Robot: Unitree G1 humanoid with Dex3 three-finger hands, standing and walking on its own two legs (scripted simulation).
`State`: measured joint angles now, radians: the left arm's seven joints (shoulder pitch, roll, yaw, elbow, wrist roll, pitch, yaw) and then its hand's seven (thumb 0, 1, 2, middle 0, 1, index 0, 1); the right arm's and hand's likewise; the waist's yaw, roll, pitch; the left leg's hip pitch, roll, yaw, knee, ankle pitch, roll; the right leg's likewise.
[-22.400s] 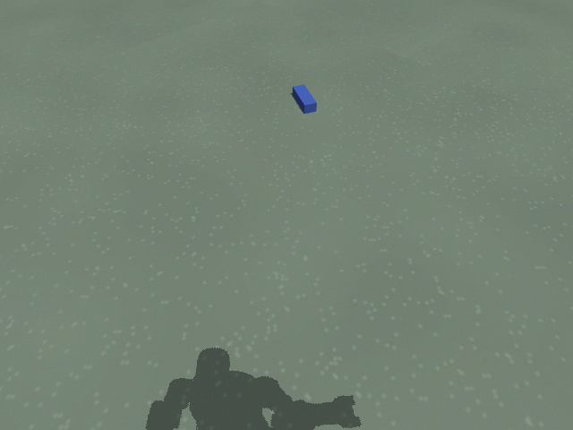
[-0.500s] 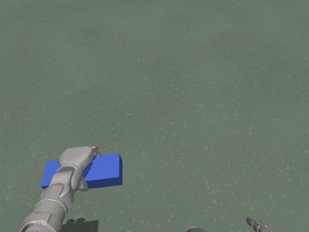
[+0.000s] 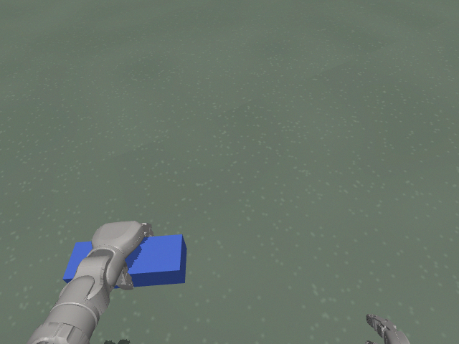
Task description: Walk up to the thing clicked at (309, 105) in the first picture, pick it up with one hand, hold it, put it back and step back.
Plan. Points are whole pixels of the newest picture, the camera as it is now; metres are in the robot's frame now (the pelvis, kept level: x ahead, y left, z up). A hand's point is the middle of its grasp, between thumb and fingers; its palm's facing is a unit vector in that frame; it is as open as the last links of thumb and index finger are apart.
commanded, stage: hold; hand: left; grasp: from above
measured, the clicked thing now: (129, 262) +0.31 +0.23 -0.08
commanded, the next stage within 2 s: crouch in 1.30 s
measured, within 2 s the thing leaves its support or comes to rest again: neither
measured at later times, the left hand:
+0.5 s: hand (125, 269) +0.27 +0.21 -0.03, palm faces -0.46 -0.04 -0.89, open 10.5 cm
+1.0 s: hand (123, 270) +0.27 +0.21 -0.03, palm faces -0.47 -0.04 -0.88, open 10.5 cm
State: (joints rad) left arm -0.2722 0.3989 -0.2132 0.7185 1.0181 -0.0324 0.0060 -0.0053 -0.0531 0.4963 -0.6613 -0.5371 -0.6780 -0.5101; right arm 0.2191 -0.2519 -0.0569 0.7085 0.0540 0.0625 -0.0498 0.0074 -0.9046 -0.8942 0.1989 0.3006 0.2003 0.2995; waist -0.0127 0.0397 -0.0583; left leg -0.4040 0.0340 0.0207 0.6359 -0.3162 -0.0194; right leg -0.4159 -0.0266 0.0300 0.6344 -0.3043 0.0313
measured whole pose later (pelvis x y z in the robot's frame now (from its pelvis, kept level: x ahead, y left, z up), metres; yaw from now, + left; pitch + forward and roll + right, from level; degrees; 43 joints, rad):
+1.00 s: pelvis -0.01 +0.00 +0.01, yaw +0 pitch +1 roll +1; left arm -0.21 0.41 -0.21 0.59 1.00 -0.05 -0.06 -0.01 -0.05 0.49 -0.66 -0.54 -0.67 -0.52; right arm 0.16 -0.25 -0.03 0.69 0.07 0.07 -0.07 0.01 -0.91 -0.90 0.20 0.30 0.20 0.30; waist 0.01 0.05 -0.01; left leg -0.28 0.03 0.03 0.50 -0.24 -0.02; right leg -0.31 -0.03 0.04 0.53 -0.24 0.03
